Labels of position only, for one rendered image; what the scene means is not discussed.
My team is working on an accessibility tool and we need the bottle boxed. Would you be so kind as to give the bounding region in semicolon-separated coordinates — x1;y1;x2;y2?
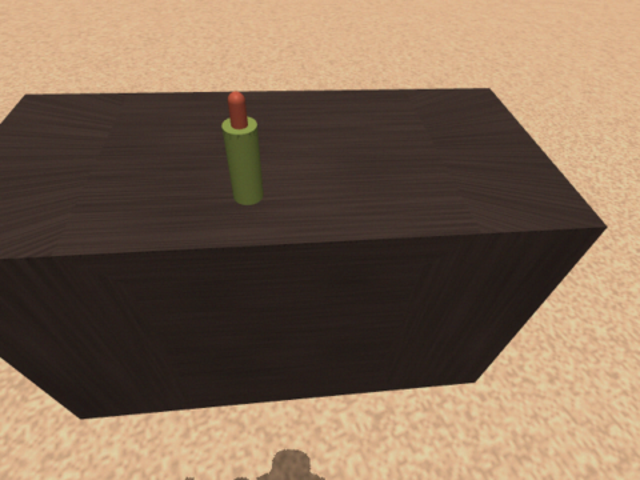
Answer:
222;91;263;205

